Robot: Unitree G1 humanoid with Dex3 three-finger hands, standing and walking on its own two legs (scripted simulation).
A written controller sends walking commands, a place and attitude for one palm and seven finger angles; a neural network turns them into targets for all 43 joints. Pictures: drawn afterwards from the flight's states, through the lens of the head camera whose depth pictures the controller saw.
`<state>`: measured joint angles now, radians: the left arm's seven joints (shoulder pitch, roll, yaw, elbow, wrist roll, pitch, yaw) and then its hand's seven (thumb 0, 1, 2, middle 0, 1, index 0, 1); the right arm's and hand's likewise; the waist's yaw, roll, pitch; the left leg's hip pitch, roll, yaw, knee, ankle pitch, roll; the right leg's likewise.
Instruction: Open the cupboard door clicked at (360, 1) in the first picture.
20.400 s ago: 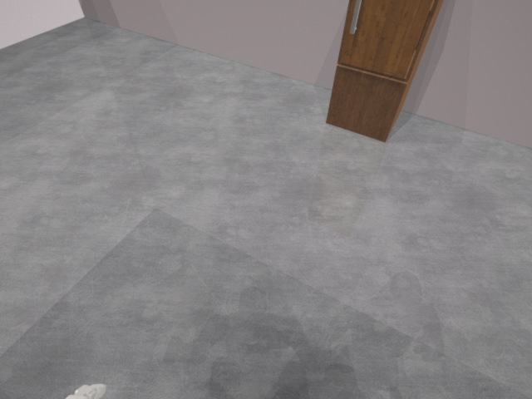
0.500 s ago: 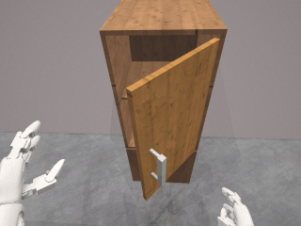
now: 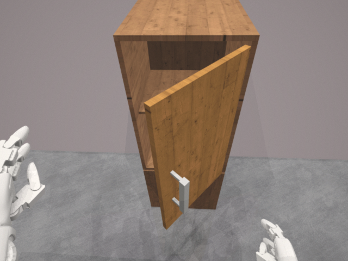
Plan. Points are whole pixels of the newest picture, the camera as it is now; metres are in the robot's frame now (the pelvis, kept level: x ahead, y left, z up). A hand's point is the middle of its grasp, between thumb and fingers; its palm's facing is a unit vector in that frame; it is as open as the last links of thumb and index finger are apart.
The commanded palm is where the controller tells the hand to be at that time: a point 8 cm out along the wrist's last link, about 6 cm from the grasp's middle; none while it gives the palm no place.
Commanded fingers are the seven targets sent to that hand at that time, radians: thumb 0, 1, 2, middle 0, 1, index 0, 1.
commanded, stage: step back with the hand held close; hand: left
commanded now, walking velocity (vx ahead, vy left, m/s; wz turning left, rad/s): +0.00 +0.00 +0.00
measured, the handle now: (179, 192) +0.34 +0.04 -0.09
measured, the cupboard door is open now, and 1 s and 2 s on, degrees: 48 48 48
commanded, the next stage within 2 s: stop stepping back and stand still in 1.42 s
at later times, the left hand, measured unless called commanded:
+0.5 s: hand (37, 194) +0.17 +0.26 +0.15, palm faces +0.34 -0.79 -0.52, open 7.4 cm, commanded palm +0.11 +0.31 +0.17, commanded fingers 0.00 0.90 0.90 -0.20 -0.30 -0.20 -0.30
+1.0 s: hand out of the picture +0.06 +0.28 +0.16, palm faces +0.49 -0.75 -0.45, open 7.4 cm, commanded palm +0.00 +0.32 +0.17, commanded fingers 0.00 0.90 0.90 -0.20 -0.30 -0.20 -0.30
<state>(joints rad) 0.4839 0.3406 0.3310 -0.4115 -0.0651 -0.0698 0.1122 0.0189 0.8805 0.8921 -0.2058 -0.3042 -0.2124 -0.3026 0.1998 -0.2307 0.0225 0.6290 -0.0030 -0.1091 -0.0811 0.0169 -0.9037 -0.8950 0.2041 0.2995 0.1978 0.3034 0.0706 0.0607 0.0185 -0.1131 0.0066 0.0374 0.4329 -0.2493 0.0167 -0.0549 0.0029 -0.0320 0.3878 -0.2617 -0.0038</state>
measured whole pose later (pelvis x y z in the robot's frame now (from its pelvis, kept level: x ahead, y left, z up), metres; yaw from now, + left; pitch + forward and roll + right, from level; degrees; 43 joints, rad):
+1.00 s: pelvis -0.12 +0.01 -0.02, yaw +3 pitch -1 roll -2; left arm 0.53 0.38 0.42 -0.54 -0.03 -0.23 0.16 0.02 0.88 0.89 -0.21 -0.30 -0.21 -0.30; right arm 0.19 -0.22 0.00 0.61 -0.01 -0.09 -0.06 0.02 -0.90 -0.89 0.21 0.30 0.20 0.30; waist 0.02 0.02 0.06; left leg -0.47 -0.01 0.01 0.67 -0.33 0.02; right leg -0.37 0.03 0.02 0.57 -0.18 0.01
